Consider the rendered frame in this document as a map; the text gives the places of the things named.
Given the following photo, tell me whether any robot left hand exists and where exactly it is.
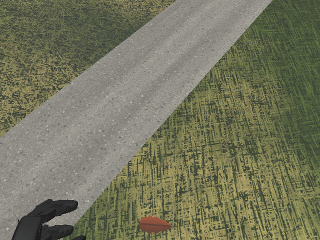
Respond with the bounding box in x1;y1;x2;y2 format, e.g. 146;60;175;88
11;199;86;240

